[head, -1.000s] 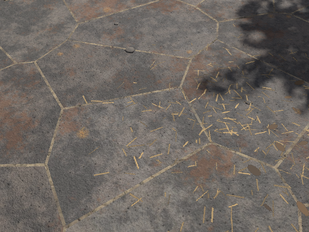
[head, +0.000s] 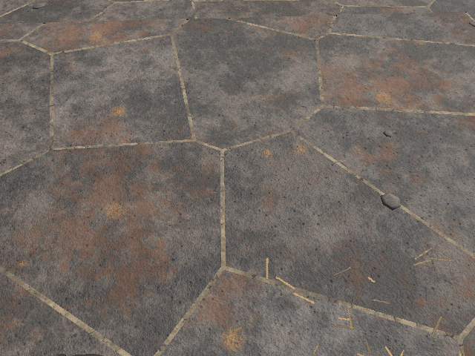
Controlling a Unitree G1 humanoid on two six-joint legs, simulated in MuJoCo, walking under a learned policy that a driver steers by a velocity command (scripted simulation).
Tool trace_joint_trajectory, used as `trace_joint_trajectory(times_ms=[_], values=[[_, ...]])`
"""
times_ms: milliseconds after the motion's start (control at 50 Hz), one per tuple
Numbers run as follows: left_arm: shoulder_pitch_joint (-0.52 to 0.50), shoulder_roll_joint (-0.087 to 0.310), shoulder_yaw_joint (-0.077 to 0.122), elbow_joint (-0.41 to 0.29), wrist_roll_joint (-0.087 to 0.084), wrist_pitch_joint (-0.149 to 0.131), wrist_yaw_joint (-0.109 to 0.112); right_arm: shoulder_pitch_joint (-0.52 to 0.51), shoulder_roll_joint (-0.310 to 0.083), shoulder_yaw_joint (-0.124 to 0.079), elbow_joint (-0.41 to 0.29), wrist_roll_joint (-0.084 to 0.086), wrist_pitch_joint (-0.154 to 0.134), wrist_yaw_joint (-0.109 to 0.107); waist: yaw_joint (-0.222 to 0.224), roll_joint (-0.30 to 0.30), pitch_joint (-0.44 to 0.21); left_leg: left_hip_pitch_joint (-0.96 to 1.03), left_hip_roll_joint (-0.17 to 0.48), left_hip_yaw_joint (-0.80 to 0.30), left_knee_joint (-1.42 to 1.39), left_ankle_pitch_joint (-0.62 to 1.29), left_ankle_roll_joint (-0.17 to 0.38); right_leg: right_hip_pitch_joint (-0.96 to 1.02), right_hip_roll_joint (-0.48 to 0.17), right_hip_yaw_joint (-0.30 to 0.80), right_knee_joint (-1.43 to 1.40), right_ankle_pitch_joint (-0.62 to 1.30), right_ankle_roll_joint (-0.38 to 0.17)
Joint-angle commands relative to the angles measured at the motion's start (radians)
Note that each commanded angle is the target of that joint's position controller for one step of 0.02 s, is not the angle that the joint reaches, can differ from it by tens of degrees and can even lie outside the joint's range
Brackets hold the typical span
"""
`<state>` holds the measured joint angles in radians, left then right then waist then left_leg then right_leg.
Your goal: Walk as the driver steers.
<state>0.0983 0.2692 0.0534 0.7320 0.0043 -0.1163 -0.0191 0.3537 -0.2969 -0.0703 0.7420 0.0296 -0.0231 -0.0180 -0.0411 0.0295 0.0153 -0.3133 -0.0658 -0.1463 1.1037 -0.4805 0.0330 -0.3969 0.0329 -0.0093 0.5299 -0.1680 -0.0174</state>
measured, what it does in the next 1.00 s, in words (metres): walks ahead: left foot, then right foot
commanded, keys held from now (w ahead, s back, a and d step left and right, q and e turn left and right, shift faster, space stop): w+q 0.38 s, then w+e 0.62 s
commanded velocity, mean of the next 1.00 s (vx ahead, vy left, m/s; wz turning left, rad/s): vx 0.50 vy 0.00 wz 0.12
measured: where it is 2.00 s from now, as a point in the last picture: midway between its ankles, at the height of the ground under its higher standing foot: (217, 191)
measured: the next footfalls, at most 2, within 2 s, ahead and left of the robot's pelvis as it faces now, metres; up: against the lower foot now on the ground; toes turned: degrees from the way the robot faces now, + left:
left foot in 0.42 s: +0.35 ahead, +0.19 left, +0.00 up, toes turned +18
right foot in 0.98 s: +0.71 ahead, +0.04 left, +0.00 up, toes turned +1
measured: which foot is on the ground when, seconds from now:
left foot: up 0.00-0.40, down 0.42-1.00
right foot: down 0.00-0.44, up 0.46-0.96, down 0.98-1.00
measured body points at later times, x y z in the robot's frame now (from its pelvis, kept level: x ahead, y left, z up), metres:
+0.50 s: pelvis +0.26 +0.08 -0.01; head +0.29 +0.10 +0.44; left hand +0.22 +0.37 -0.14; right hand +0.52 -0.11 -0.08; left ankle +0.32 +0.17 -0.73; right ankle +0.13 -0.11 -0.64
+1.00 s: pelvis +0.55 +0.11 -0.02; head +0.59 +0.11 +0.43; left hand +0.72 +0.37 -0.11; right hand +0.60 -0.18 -0.14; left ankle +0.33 +0.18 -0.70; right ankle +0.67 +0.04 -0.73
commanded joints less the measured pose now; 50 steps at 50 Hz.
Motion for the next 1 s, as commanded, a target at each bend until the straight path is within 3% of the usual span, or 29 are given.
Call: trace_joint_trajectory(times_ms=[20, 60, 100, 160, 240, 320, 360, 380, 400, 420, 440, 460, 480, 500, 520, 540, 560, 600, 640, 740, 820, 860, 900, 940, 960, 980, 1000], values=[[0.109, 0.106, 0.032, -0.019, 0.006, 0.011, 0.009, -0.075, -0.135, -0.035, -0.109, -0.013, -0.013, 0.000, 0.089, -0.096, -0.026, -0.427, 0.135, 0.001, 0.134, 0.124, -0.019, 0.378, -0.323, 0.394, -0.279, -0.114, -0.150], [0.099, 0.095, 0.029, -0.005, 0.009, 0.005, 0.013, -0.061, -0.092, -0.031, -0.115, 0.001, -0.005, 0.011, 0.063, -0.141, -0.012, -0.363, 0.170, 0.023, 0.082, 0.160, -0.019, 0.300, -0.285, 0.268, -0.326, -0.019, -0.144], [0.108, 0.114, 0.036, 0.012, 0.001, -0.002, 0.013, -0.084, -0.062, -0.024, -0.134, 0.000, 0.004, 0.014, 0.060, -0.130, 0.001, -0.385, 0.183, 0.039, 0.031, 0.188, -0.028, 0.286, -0.291, 0.193, -0.361, 0.055, -0.166], [0.117, 0.149, 0.048, 0.030, 0.001, -0.001, 0.015, -0.134, -0.050, -0.017, -0.159, -0.006, 0.005, 0.020, 0.066, -0.101, 0.007, -0.425, 0.193, 0.047, -0.090, 0.297, -0.043, 0.318, -0.302, 0.098, -0.383, 0.165, -0.180], [0.131, 0.174, 0.053, 0.047, -0.005, 0.013, 0.021, -0.239, -0.031, -0.005, -0.182, -0.006, -0.008, 0.045, 0.104, -0.088, 0.033, -0.368, 0.176, 0.112, -0.314, 0.483, -0.031, 0.337, -0.271, -0.052, -0.383, 0.237, -0.146], [0.184, 0.210, 0.063, 0.075, -0.023, 0.034, 0.022, -0.332, -0.034, -0.003, -0.225, -0.003, -0.008, 0.067, 0.124, -0.088, 0.066, -0.347, 0.152, 0.166, -0.439, 0.451, 0.003, 0.428, -0.306, -0.113, -0.354, 0.302, -0.122], [0.180, 0.237, 0.072, 0.077, -0.034, 0.047, 0.025, -0.317, -0.062, -0.017, -0.236, -0.008, -0.004, 0.073, 0.092, -0.108, 0.043, -0.277, 0.107, 0.209, -0.469, 0.356, 0.041, 0.476, -0.315, -0.150, -0.263, 0.558, -0.103], [0.177, 0.254, 0.077, 0.076, -0.040, 0.053, 0.029, -0.272, -0.086, -0.030, -0.231, -0.011, 0.001, 0.072, 0.057, -0.127, 0.005, -0.200, 0.070, 0.238, -0.472, 0.303, 0.063, 0.489, -0.313, -0.169, -0.172, 0.732, -0.092], [0.183, 0.255, 0.075, 0.082, -0.045, 0.059, 0.030, -0.163, -0.112, -0.048, -0.204, -0.015, 0.003, 0.068, -0.012, -0.116, -0.059, -0.026, 0.028, 0.249, -0.519, 0.310, 0.095, 0.451, -0.300, -0.186, -0.018, 0.829, -0.081], [0.198, 0.221, 0.058, 0.091, -0.038, 0.058, 0.032, 0.005, -0.155, -0.076, -0.154, -0.011, 0.007, 0.052, -0.099, -0.078, -0.143, 0.255, 0.012, 0.218, -0.570, 0.379, 0.132, 0.310, -0.269, -0.201, 0.189, 0.749, -0.054], [0.240, 0.114, 0.019, 0.065, 0.008, 0.050, 0.023, 0.113, -0.241, -0.092, -0.125, -0.012, 0.011, 0.030, -0.093, 0.135, -0.244, 0.600, 0.249, -0.135, -0.575, 0.371, 0.216, -0.039, -0.183, -0.207, 0.539, 0.112, -0.008], [0.291, 0.082, -0.004, 0.055, -0.007, 0.024, 0.009, 0.088, -0.267, -0.080, -0.152, -0.010, -0.004, 0.034, -0.037, 0.235, -0.418, 0.728, 0.460, -0.637, -0.746, 0.212, 0.370, -0.259, -0.032, -0.025, 0.808, -0.437, 0.014], [0.182, 0.190, 0.026, 0.049, -0.052, 0.009, -0.001, 0.066, -0.182, -0.055, -0.149, -0.020, -0.017, 0.044, -0.091, 0.079, -0.348, 0.659, 0.445, -0.538, -0.787, 0.184, 0.314, -0.344, -0.085, 0.082, 0.862, -0.382, 0.003], [0.112, 0.184, 0.023, 0.023, -0.070, 0.002, -0.005, 0.022, -0.162, -0.045, -0.137, -0.027, -0.027, 0.045, -0.075, 0.071, -0.203, 0.509, 0.408, -0.366, -0.794, 0.248, 0.274, -0.369, -0.121, 0.067, 0.824, -0.312, -0.011], [0.100, 0.166, 0.021, 0.031, -0.053, 0.004, 0.002, -0.042, -0.135, -0.036, -0.126, -0.028, -0.035, 0.046, -0.028, 0.007, -0.124, 0.366, 0.362, -0.248, -0.811, 0.319, 0.234, -0.331, -0.168, 0.067, 0.741, -0.229, -0.010], [0.117, 0.168, 0.026, 0.044, -0.037, 0.014, 0.005, -0.090, -0.098, -0.025, -0.124, -0.033, -0.044, 0.045, 0.007, 0.031, -0.084, 0.269, 0.328, -0.163, -0.838, 0.392, 0.216, -0.279, -0.194, 0.077, 0.683, -0.172, -0.004], [0.160, 0.160, 0.027, 0.064, -0.037, 0.031, 0.005, -0.119, -0.083, -0.020, -0.123, -0.038, -0.052, 0.044, 0.036, 0.050, -0.070, 0.202, 0.309, -0.105, -0.877, 0.411, 0.205, -0.218, -0.206, 0.087, 0.666, -0.126, 0.004], [0.195, 0.126, 0.025, 0.085, -0.037, 0.059, 0.009, -0.131, -0.082, -0.022, -0.102, -0.042, -0.075, 0.042, 0.058, 0.039, -0.051, 0.146, 0.303, -0.024, -0.933, 0.469, 0.206, -0.192, -0.199, 0.093, 0.634, -0.071, 0.024], [0.155, 0.111, 0.025, 0.077, -0.036, 0.071, 0.016, -0.122, -0.088, -0.026, -0.077, -0.052, -0.087, 0.035, 0.053, 0.021, -0.008, 0.142, 0.292, 0.059, -0.964, 0.516, 0.192, -0.252, -0.186, 0.119, 0.566, 0.013, 0.040], [0.053, 0.078, 0.018, 0.049, -0.027, 0.057, -0.002, -0.107, -0.095, -0.025, -0.039, -0.050, -0.088, 0.015, 0.018, 0.017, 0.033, 0.200, 0.259, 0.222, -0.989, 0.559, 0.136, -0.280, -0.145, 0.090, 0.279, 0.284, 0.042], [-0.060, 0.048, 0.001, -0.003, -0.024, 0.054, -0.025, -0.040, -0.115, -0.034, 0.009, -0.037, -0.072, 0.006, -0.034, -0.003, 0.083, 0.320, 0.300, 0.276, -0.975, 0.619, 0.124, -0.320, -0.131, 0.032, 0.134, 0.294, 0.012], [-0.097, 0.049, -0.002, -0.035, -0.023, 0.052, -0.041, -0.019, -0.125, -0.039, 0.027, -0.029, -0.053, 0.003, -0.042, 0.000, 0.090, 0.412, 0.328, 0.291, -0.926, 0.711, 0.121, -0.359, -0.118, 0.002, 0.098, 0.216, -0.009], [-0.091, 0.063, 0.004, -0.059, -0.024, 0.053, -0.054, -0.033, -0.146, -0.045, 0.028, -0.023, -0.033, -0.006, -0.017, 0.025, 0.063, 0.462, 0.340, 0.317, -0.837, 0.958, 0.104, -0.313, -0.080, -0.049, 0.078, 0.111, -0.041], [-0.001, 0.106, 0.027, -0.058, -0.025, 0.061, -0.056, -0.052, -0.176, -0.051, 0.021, -0.020, -0.016, -0.019, 0.046, 0.075, -0.021, 0.476, 0.336, 0.337, -0.663, 1.295, 0.079, -0.159, -0.007, -0.109, 0.099, 0.003, -0.085], [0.120, 0.152, 0.050, -0.037, -0.028, 0.064, -0.049, -0.067, -0.184, -0.051, 0.019, -0.019, -0.010, -0.024, 0.116, 0.073, -0.089, 0.427, 0.318, 0.349, -0.494, 1.334, 0.058, 0.010, 0.028, -0.112, 0.076, 0.002, -0.117], [0.282, 0.214, 0.082, -0.005, -0.028, 0.068, -0.033, -0.084, -0.180, -0.045, 0.010, -0.017, -0.014, -0.029, 0.208, 0.024, -0.172, 0.259, 0.274, 0.360, -0.242, 1.158, 0.018, 0.292, 0.015, -0.032, 0.002, 0.065, -0.164], [0.345, 0.316, 0.107, 0.004, -0.030, 0.074, -0.013, -0.002, -0.055, -0.008, -0.033, -0.050, -0.037, -0.015, 0.143, -0.216, -0.269, -0.168, 0.115, 0.335, 0.134, 0.359, -0.052, 0.662, -0.238, 0.432, -0.010, 0.019, -0.319]])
